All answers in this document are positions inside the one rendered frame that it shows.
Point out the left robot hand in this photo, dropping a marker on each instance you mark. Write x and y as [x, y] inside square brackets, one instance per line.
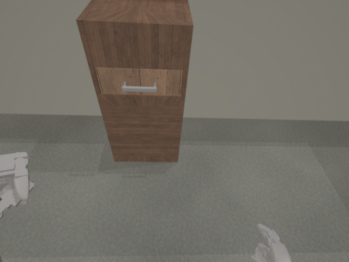
[15, 176]

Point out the right robot hand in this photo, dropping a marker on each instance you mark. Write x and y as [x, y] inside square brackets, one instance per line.
[277, 251]

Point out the drawer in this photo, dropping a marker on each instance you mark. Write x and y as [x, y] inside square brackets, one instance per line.
[111, 80]

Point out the cabinet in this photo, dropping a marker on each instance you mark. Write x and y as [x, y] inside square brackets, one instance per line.
[139, 34]

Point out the handle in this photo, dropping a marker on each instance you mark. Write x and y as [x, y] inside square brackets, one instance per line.
[139, 88]

